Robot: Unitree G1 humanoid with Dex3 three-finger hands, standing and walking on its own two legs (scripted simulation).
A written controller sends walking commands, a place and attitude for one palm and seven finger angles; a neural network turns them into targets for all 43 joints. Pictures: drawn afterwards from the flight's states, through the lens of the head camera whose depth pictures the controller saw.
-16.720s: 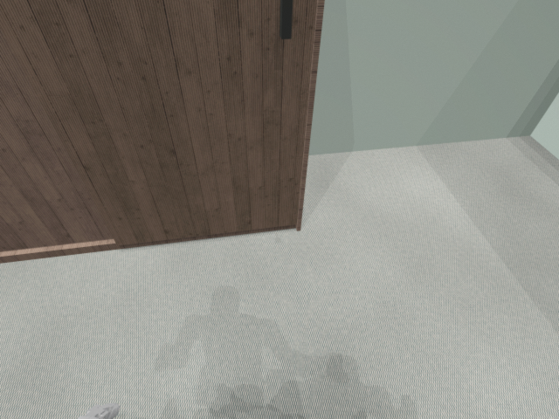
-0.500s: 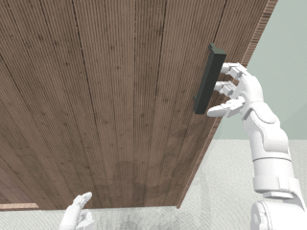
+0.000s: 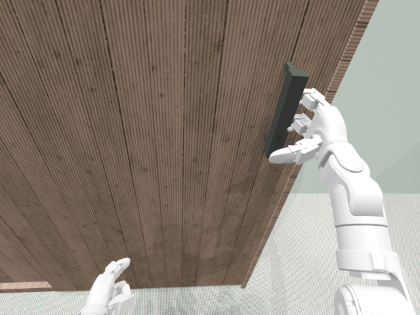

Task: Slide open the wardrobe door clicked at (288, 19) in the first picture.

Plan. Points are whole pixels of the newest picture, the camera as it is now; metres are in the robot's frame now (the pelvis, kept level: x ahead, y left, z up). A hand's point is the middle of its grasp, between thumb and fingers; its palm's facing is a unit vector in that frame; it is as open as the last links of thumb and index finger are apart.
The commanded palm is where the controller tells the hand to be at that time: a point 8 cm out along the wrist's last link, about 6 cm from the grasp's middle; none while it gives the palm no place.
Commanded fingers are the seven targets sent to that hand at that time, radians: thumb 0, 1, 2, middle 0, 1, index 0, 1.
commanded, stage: slide the fingers in behind the handle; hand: right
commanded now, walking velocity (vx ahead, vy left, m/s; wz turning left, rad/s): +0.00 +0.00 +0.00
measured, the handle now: (279, 112) +0.43 -0.09 +0.22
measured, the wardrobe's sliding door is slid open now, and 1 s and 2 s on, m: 0.00 0.00 0.00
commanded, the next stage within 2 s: grip the handle and tug to test in 1.06 s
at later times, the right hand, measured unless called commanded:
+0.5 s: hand (282, 130) +0.37 -0.09 +0.22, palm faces -0.09 +1.00 -0.02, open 14.2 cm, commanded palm +0.35 -0.13 +0.23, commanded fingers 0.00 0.50 -0.30 0.30 1.20 0.30 1.20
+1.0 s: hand (277, 129) +0.37 -0.08 +0.22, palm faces -0.12 +0.99 -0.02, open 14.0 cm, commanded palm +0.36 -0.13 +0.23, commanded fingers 0.00 0.50 -0.30 0.30 1.20 0.30 1.20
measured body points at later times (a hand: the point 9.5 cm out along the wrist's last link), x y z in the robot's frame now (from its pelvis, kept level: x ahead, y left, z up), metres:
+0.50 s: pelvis -0.01 +0.01 +0.00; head -0.04 +0.04 +0.45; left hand +0.17 +0.23 -0.09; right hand +0.37 -0.14 +0.23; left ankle +0.00 +0.09 -0.74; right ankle -0.03 -0.10 -0.74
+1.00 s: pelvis -0.01 +0.00 +0.00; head -0.04 +0.02 +0.45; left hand +0.17 +0.22 -0.09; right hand +0.38 -0.13 +0.23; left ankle +0.00 +0.09 -0.74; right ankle -0.03 -0.10 -0.74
